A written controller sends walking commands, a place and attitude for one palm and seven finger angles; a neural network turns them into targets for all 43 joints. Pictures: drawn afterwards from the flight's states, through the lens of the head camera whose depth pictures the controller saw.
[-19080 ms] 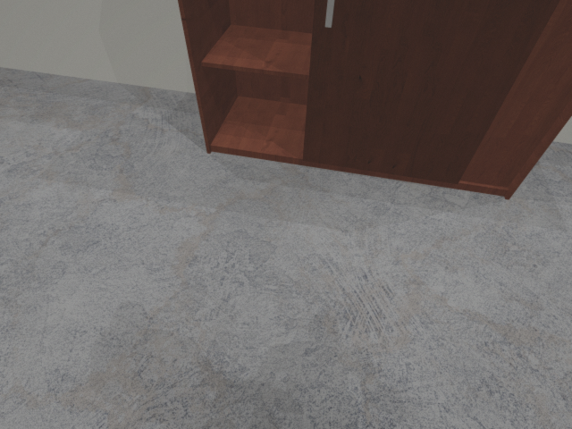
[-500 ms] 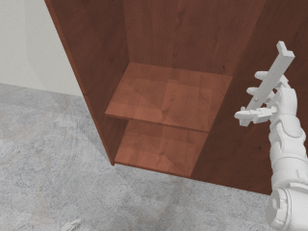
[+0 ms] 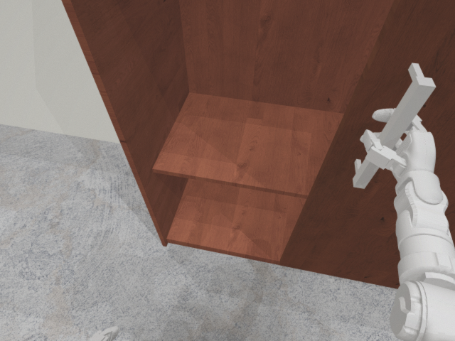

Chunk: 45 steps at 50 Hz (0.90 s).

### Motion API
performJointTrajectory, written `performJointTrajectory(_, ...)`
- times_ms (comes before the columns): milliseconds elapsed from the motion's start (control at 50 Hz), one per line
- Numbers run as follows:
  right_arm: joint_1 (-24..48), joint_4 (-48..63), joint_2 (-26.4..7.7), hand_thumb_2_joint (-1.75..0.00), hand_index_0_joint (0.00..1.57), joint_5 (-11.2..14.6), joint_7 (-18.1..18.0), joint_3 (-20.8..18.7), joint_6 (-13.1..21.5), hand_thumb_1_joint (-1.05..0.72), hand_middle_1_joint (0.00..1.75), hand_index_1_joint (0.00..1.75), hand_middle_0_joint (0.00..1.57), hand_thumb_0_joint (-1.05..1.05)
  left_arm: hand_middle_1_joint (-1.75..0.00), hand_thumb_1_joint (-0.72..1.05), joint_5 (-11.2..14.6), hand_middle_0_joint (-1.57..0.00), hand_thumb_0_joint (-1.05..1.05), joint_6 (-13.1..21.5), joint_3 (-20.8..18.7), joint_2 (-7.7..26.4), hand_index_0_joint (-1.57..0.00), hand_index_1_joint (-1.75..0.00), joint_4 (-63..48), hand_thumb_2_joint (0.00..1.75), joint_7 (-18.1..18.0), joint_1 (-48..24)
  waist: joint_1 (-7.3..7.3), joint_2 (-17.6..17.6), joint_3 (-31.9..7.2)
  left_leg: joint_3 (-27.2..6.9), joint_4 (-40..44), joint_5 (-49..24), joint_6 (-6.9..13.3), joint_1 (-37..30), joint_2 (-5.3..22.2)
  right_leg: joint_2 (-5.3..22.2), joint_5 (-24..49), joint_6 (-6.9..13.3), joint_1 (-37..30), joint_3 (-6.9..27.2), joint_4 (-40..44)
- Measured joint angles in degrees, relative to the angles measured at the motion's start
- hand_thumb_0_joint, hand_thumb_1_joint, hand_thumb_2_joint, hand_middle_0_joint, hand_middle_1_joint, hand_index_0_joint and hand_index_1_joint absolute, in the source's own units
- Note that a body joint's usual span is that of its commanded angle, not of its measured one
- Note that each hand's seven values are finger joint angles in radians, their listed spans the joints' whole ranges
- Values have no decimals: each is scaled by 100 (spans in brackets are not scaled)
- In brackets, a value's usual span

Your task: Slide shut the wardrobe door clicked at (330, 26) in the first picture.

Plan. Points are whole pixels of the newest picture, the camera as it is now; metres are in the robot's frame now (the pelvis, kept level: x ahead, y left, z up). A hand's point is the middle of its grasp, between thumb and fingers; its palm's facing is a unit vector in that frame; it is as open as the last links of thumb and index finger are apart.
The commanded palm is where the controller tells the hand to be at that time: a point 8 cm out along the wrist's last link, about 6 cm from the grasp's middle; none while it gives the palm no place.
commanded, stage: grip the handle and tug to test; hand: right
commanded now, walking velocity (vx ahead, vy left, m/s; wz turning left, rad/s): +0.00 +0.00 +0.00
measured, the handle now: (383, 134) +0.49 -0.22 +0.12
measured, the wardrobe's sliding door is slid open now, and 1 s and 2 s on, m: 0.52 0.52 0.52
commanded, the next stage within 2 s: tug the door sideways, standing still in 0.78 s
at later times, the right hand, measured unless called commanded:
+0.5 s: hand (375, 148) +0.44 -0.19 +0.13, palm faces +0.09 +1.00 -0.01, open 5.5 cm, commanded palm +0.40 -0.24 +0.12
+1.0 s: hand (376, 150) +0.44 -0.19 +0.13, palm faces +0.07 +1.00 +0.00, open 5.8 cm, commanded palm +0.41 -0.23 +0.12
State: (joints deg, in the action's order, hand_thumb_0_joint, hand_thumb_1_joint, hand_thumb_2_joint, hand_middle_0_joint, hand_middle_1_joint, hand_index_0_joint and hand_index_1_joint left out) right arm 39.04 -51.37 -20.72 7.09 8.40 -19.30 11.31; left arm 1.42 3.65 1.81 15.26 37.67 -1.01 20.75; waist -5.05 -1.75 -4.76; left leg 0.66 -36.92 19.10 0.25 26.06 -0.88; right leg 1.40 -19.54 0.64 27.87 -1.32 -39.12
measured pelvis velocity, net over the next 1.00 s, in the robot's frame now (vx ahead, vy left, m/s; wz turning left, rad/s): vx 0.04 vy -0.01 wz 0.02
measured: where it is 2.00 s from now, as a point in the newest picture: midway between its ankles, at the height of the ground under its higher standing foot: outside the picture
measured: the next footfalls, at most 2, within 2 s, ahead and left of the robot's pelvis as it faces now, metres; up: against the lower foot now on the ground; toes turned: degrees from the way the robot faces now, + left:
none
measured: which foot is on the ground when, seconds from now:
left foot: down 0.00-1.00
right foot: down 0.00-1.00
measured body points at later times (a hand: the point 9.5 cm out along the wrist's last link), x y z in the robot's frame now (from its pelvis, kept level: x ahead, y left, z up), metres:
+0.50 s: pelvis +0.01 +0.00 +0.00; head +0.04 +0.00 +0.45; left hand +0.07 +0.26 -0.11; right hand +0.43 -0.24 +0.13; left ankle -0.01 +0.12 -0.72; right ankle +0.00 -0.11 -0.72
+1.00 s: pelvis +0.04 -0.01 +0.01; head +0.07 +0.00 +0.46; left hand +0.14 +0.24 -0.10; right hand +0.43 -0.24 +0.13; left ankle -0.01 +0.12 -0.72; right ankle +0.00 -0.11 -0.72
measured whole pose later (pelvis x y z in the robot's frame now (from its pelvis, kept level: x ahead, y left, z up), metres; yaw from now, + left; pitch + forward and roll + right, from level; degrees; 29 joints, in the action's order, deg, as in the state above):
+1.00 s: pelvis +0.04 -0.01 +0.01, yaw +1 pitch +8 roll +1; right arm 21.6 -24.5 -15.8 10.2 7.1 -16.7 1.8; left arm 1.7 4.2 0.5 14.5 35.2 -0.5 18.6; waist -3.2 -2.5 -5.9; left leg -0.1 -31.7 18.8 -0.2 19.9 -0.8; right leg 1.3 -20.8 1.0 21.3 -2.3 -34.0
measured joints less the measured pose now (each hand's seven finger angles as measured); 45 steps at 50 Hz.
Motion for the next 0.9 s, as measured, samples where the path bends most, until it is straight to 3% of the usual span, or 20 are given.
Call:
performJointTrajectory(80,-66,78,-7,-82,40,31,53,-16,-16,-72,138,137,43,0,-30,91,5,-20,1,-16,-2,2,-20,-30,-24,90,-6,-16,5,-10,0,1,19,-1,7,-25,-9,9,-3,-6,-23,2,13)
performJointTrajectory(460,-255,334,-11,-81,39,78,71,-71,-141,-73,140,140,40,1,-30,91,18,-20,1,-77,-13,16,-20,-30,-112,90,-17,-40,-13,2,-24,-36,55,-3,13,-62,-28,26,-9,-14,-84,-32,62)
performJointTrajectory(660,-1011,1268,74,-78,34,240,-43,-143,-424,-75,140,140,35,1,-30,91,44,-20,1,-86,-65,-1,-20,-30,-281,90,38,-8,-72,-34,-85,-199,245,-25,-15,-261,-64,62,-48,2,-347,-193,255)
performJointTrajectory(900,-1868,2654,349,-77,30,366,-126,55,-858,-76,140,140,31,1,-30,91,50,-20,1,18,-123,-64,-20,-30,-338,90,92,-121,55,-57,-126,-222,525,-29,-53,-559,-34,32,-103,31,-650,-231,518)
